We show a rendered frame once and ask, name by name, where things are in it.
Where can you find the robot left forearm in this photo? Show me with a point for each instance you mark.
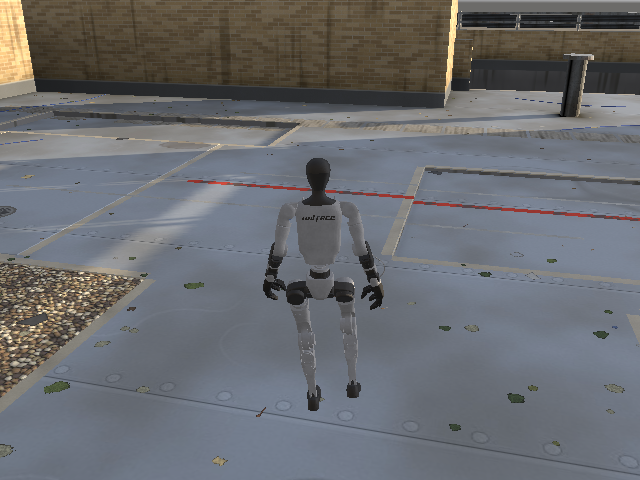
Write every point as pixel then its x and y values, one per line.
pixel 273 266

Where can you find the left robot hand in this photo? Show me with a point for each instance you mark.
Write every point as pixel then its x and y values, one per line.
pixel 274 285

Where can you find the robot left upper arm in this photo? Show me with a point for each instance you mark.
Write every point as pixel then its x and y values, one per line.
pixel 287 211

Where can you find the robot right shin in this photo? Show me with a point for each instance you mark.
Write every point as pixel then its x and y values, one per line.
pixel 351 351

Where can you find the robot head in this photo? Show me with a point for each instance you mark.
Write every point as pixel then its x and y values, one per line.
pixel 318 173

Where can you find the robot right forearm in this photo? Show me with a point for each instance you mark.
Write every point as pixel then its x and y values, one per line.
pixel 369 267

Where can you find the robot right upper arm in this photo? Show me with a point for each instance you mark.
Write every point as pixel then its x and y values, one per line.
pixel 356 229

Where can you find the right robot hand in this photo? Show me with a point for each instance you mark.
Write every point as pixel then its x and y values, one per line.
pixel 378 295

